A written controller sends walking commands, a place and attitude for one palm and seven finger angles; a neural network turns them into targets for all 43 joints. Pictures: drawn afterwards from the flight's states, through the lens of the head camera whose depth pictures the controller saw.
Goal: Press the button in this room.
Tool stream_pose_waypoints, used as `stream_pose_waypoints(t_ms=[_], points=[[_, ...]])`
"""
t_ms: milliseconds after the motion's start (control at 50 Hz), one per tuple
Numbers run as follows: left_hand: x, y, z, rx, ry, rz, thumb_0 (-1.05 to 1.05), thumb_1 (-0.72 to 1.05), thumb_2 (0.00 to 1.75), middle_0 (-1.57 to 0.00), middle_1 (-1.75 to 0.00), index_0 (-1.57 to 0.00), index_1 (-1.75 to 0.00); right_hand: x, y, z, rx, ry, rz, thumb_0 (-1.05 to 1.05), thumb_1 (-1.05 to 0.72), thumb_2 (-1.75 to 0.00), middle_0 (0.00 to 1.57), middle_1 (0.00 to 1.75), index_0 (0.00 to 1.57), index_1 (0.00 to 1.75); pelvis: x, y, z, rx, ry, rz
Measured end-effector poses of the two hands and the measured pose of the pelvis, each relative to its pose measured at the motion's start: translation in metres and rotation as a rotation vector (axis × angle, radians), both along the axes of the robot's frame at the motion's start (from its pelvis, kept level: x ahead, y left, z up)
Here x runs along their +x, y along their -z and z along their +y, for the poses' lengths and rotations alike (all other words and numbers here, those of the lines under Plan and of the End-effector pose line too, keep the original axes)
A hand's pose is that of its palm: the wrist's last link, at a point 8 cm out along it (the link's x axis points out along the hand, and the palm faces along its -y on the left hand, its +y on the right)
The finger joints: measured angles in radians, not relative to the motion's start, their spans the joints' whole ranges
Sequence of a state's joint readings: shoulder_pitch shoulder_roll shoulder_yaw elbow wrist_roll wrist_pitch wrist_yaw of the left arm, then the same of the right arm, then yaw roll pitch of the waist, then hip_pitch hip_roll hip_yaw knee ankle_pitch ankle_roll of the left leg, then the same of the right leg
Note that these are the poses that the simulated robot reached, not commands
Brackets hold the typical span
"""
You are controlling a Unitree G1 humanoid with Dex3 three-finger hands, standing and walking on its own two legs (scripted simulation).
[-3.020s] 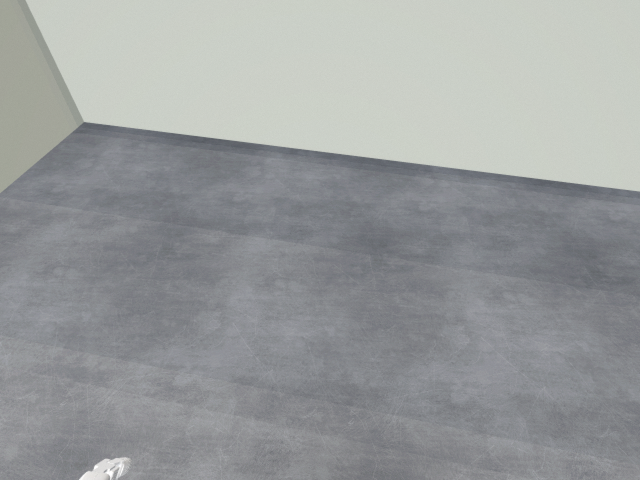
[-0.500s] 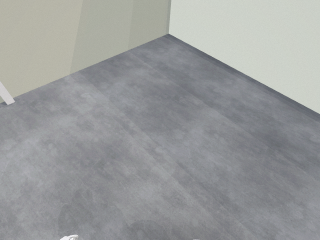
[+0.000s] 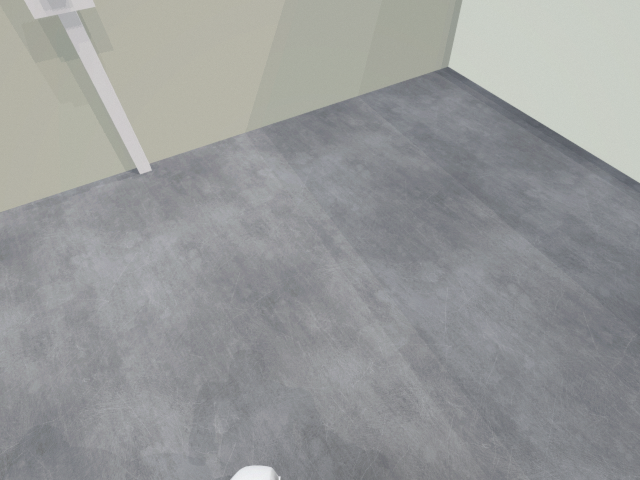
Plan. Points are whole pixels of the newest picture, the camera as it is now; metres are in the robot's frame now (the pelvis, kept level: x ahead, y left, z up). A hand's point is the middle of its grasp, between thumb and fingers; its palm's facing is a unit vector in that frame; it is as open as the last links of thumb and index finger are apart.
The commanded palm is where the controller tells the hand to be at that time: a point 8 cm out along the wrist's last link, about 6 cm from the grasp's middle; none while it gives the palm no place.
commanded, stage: stand and wait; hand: left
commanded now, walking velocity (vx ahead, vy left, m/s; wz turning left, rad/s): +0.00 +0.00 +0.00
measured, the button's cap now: out of the picture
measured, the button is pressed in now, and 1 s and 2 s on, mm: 0 0 0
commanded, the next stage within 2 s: turn or walk to find it in 0.30 s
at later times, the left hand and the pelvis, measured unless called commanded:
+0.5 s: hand out of the picture -0.03 +0.24 -0.18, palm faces +0.15 -0.97 -0.21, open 7.3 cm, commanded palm none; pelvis -0.03 +0.05 +0.00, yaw +5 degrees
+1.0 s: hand out of the picture -0.08 +0.23 -0.18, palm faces +0.33 -0.92 -0.22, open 7.3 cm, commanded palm none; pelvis -0.07 +0.03 -0.01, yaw +18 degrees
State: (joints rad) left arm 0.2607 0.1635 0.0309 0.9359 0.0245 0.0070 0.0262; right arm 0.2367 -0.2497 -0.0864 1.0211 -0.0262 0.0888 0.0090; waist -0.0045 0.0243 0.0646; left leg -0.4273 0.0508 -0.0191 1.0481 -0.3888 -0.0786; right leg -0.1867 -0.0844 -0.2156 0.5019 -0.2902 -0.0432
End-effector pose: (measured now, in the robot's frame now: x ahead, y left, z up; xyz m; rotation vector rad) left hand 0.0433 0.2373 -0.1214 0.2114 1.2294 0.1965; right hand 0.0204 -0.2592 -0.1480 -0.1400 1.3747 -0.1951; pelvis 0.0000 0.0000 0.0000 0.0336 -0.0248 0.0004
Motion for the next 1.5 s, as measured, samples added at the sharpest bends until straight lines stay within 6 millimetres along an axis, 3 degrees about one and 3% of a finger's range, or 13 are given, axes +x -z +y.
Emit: stream_pose_waypoints(t_ms=[160, 260, 360, 420, 620, 780, 860, 940, 1080, 1140, 1320, 1400, 1500], points=[[-0.075, 0.030, 0.039, -0.038, -0.127, 0.129, 0.00, 0.91, 0.90, -0.20, -0.30, -0.21, -0.30, 0.073, -0.012, 0.041, -0.049, -0.157, -0.154, 0.01, -0.91, -0.90, 0.20, 0.30, 0.20, 0.30, -0.009, 0.012, 0.031, -0.039, -0.053, 0.010], [-0.101, 0.039, 0.056, -0.060, -0.158, 0.204, 0.00, 0.91, 0.90, -0.20, -0.29, -0.20, -0.30, 0.092, -0.027, 0.077, -0.050, -0.203, -0.240, 0.00, -0.91, -0.90, 0.20, 0.30, 0.20, 0.30, -0.012, 0.008, 0.045, -0.032, -0.043, -0.011], [-0.101, 0.031, 0.057, -0.079, -0.162, 0.189, 0.00, 0.91, 0.90, -0.20, -0.29, -0.20, -0.30, 0.085, -0.030, 0.101, -0.015, -0.209, -0.246, 0.00, -0.91, -0.90, 0.20, 0.30, 0.20, 0.30, -0.016, 0.000, 0.053, -0.040, -0.057, -0.016], [-0.094, 0.027, 0.054, -0.081, -0.160, 0.163, 0.00, 0.91, 0.90, -0.20, -0.29, -0.20, -0.30, 0.074, -0.026, 0.104, 0.004, -0.187, -0.232, 0.00, -0.92, -0.89, 0.21, 0.30, 0.21, 0.30, -0.020, -0.002, 0.053, -0.036, -0.069, -0.013], [-0.063, 0.014, 0.030, -0.018, -0.144, 0.009, 0.00, 0.91, 0.90, -0.20, -0.29, -0.20, -0.30, 0.011, 0.007, 0.054, 0.026, -0.150, -0.079, 0.00, -0.92, -0.89, 0.21, 0.30, 0.21, 0.30, -0.040, 0.008, 0.025, -0.013, -0.131, 0.005], [-0.085, 0.000, 0.015, -0.001, -0.193, -0.027, 0.00, 0.91, 0.90, -0.20, -0.29, -0.21, -0.30, -0.016, 0.006, 0.026, 0.021, -0.179, 0.023, 0.01, -0.91, -0.90, 0.20, 0.30, 0.20, 0.30, -0.052, 0.001, 0.012, -0.009, -0.210, -0.005], [-0.103, 0.004, 0.015, -0.012, -0.228, -0.014, 0.00, 0.91, 0.90, -0.20, -0.30, -0.21, -0.30, -0.016, 0.002, 0.026, 0.006, -0.212, 0.038, 0.01, -0.91, -0.90, 0.20, 0.30, 0.20, 0.30, -0.057, 0.001, 0.013, -0.014, -0.249, -0.005], [-0.126, 0.012, 0.023, -0.029, -0.276, 0.004, 0.00, 0.91, 0.90, -0.20, -0.30, -0.21, -0.30, -0.004, -0.002, 0.039, -0.011, -0.271, 0.032, 0.01, -0.91, -0.90, 0.20, 0.30, 0.20, 0.30, -0.064, 0.003, 0.021, -0.019, -0.287, -0.001], [-0.180, 0.044, 0.055, -0.069, -0.384, 0.061, 0.00, 0.91, 0.90, -0.20, -0.30, -0.21, -0.30, 0.036, -0.007, 0.089, -0.045, -0.400, -0.097, 0.01, -0.91, -0.90, 0.20, 0.30, 0.20, 0.30, -0.081, 0.019, 0.050, -0.038, -0.349, 0.004], [-0.195, 0.042, 0.066, -0.069, -0.404, 0.101, 0.00, 0.91, 0.90, -0.20, -0.29, -0.20, -0.30, 0.044, -0.017, 0.108, -0.042, -0.431, -0.149, 0.01, -0.91, -0.90, 0.20, 0.30, 0.20, 0.30, -0.086, 0.013, 0.057, -0.047, -0.353, 0.001], [-0.194, 0.017, 0.084, -0.041, -0.449, 0.015, 0.00, 0.91, 0.90, -0.20, -0.29, -0.20, -0.30, 0.044, -0.027, 0.133, -0.011, -0.498, -0.161, 0.00, -0.91, -0.89, 0.21, 0.30, 0.20, 0.30, -0.096, -0.002, 0.063, -0.062, -0.425, 0.008], [-0.186, 0.010, 0.082, -0.019, -0.457, -0.023, 0.00, 0.91, 0.90, -0.20, -0.29, -0.20, -0.30, 0.040, -0.021, 0.127, 0.005, -0.507, -0.143, 0.00, -0.91, -0.89, 0.21, 0.30, 0.21, 0.30, -0.098, -0.002, 0.056, -0.054, -0.457, 0.011], [-0.173, 0.002, 0.067, 0.013, -0.465, -0.076, 0.00, 0.91, 0.90, -0.20, -0.29, -0.20, -0.30, 0.034, -0.007, 0.105, 0.023, -0.519, -0.099, 0.00, -0.91, -0.89, 0.21, 0.30, 0.21, 0.30, -0.099, 0.002, 0.038, -0.039, -0.503, 0.015]])
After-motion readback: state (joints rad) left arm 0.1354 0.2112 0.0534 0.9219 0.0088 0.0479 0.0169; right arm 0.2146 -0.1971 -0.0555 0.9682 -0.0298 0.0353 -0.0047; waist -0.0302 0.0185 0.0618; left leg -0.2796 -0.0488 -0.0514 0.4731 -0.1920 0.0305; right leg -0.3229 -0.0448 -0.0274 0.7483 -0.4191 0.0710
